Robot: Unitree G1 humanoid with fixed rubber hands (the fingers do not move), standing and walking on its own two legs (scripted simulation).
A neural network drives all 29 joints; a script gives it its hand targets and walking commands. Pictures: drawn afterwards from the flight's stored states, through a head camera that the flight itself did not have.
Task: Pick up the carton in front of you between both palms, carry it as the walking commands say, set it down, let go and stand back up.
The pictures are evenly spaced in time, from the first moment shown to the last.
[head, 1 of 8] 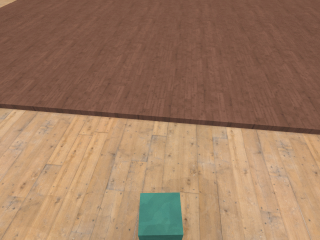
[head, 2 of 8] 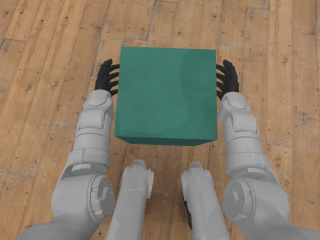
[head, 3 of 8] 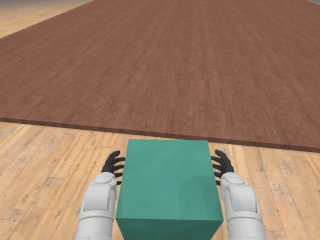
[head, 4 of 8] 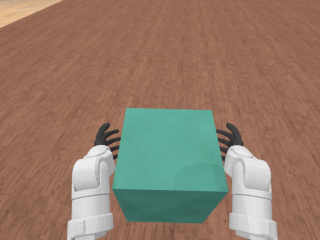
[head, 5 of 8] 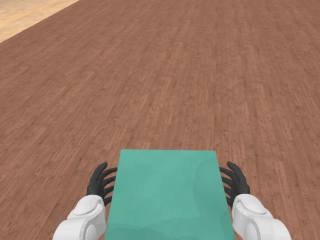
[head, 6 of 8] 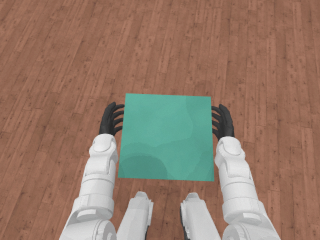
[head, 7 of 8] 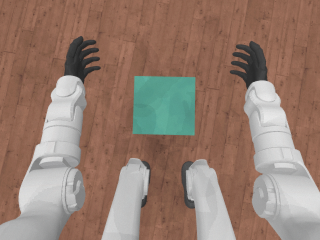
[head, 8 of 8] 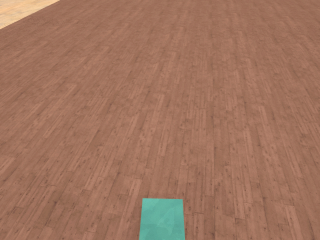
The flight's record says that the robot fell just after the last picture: no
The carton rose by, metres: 0.80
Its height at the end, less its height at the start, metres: +0.06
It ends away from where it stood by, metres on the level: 2.98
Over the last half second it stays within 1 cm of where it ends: yes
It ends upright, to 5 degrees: yes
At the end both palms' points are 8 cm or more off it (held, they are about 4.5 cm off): yes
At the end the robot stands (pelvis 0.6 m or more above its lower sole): yes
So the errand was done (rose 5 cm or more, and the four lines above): yes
